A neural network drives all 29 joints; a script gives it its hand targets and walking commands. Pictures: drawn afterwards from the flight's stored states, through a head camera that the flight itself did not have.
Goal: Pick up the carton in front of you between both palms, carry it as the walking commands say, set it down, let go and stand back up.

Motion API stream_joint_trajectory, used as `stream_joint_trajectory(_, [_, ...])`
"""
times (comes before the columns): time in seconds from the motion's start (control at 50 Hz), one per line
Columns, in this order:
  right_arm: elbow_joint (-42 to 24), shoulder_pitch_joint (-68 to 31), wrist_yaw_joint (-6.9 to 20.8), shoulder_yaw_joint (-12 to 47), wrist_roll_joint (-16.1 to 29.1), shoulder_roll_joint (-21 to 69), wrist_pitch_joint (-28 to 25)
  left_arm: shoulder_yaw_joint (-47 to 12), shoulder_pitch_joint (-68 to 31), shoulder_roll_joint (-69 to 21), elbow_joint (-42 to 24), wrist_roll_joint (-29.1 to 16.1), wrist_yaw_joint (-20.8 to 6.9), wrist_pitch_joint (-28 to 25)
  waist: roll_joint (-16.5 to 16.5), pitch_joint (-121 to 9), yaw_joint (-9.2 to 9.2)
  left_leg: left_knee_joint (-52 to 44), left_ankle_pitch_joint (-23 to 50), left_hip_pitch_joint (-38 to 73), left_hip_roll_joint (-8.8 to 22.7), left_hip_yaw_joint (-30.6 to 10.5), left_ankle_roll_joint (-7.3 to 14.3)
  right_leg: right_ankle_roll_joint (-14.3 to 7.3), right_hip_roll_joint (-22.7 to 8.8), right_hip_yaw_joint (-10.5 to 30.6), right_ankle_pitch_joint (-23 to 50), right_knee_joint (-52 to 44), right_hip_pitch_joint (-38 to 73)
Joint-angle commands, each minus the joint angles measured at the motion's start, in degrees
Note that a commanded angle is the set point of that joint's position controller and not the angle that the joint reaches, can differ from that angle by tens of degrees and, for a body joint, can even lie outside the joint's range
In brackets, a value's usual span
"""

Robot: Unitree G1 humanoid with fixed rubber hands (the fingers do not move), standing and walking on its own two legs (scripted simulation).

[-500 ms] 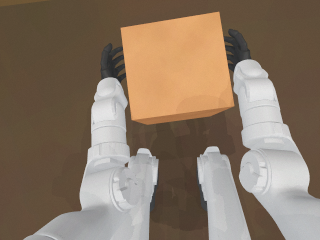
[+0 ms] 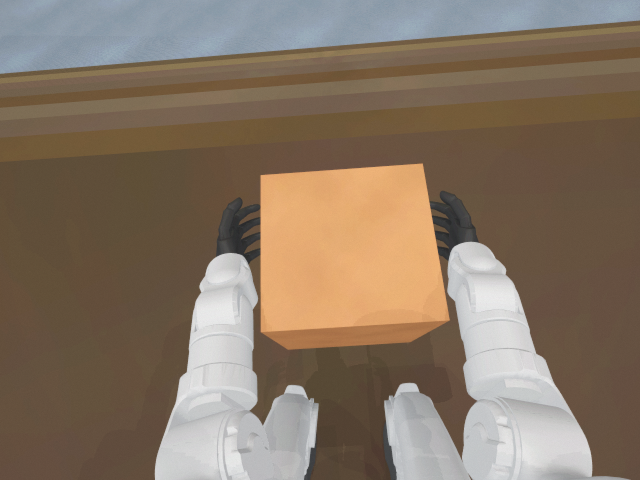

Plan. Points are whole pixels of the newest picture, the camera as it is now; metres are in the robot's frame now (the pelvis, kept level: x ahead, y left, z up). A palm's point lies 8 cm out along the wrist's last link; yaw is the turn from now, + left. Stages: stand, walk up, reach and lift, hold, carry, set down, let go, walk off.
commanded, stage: reach and lift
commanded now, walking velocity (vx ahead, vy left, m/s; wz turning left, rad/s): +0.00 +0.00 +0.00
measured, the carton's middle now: (345, 270) +0.39 +0.01 -0.11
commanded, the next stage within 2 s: hold in 1.58 s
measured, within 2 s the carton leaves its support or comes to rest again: neither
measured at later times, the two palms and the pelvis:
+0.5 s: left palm (182, 226) +0.35 +0.16 +0.13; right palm (506, 233) +0.34 -0.14 +0.12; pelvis +0.04 +0.01 +0.11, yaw +0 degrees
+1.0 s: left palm (167, 218) +0.34 +0.15 +0.16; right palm (528, 224) +0.33 -0.14 +0.15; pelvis +0.03 +0.01 +0.12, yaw +0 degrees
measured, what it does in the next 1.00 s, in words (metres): rises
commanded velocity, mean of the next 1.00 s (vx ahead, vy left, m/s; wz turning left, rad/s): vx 0.00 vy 0.00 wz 0.00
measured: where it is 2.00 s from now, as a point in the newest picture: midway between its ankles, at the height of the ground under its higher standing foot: outside the picture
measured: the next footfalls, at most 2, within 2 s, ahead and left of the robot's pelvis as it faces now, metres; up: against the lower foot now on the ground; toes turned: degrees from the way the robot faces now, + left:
none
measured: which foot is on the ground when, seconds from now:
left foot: down 0.00-1.00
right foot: down 0.00-1.00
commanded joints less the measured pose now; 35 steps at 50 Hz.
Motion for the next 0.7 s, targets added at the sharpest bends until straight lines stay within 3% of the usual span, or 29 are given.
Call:
stream_joint_trajectory(0.0, [-0.45,-29.25,12.94,31.53,9.39,60.53,-2.02,-35.17,-27.24,-58.09,7.39,-7.37,-15.2,1.9,-2.72,-32.57,-0.56,-12.45,12.3,19.62,-6.43,2.47,1.0,-0.43,6.15,-0.5,13.8,-12.66,32.22])
stream_joint_trajectory(0.26, [-6.36,-16.64,13.1,35.11,9.81,60.14,0.16,-39.32,-13.48,-57.95,3.89,-6.66,-15.84,4.23,-1.53,-20.1,-0.89,-29.58,21.47,41.74,-4.35,-0.53,1.62,-0.92,4.6,1.53,22.26,-29.14,50.64])
stream_joint_trajectory(0.48, [-15.05,-9.15,13.61,38.83,11.78,58.63,7.11,-42.36,-4.65,-58.28,-1.82,-8.49,-16.97,10.72,-0.8,-8.68,-1.55,-43.61,27.86,60.59,-2.7,-1.31,1.52,-0.43,3.3,1.01,26.41,-43.24,64.91])
stream_joint_trajectory(0.68, [-12.39,-12.64,14.94,31.5,8.61,56.8,11.44,-34.84,-8.43,-55.16,-0.17,-5.14,-18.3,14.95,-0.1,5.72,-1.18,-49.93,13.29,61.3,-1.93,-0.44,2.08,-1.05,2.95,0.22,12.32,-48.61,66.24])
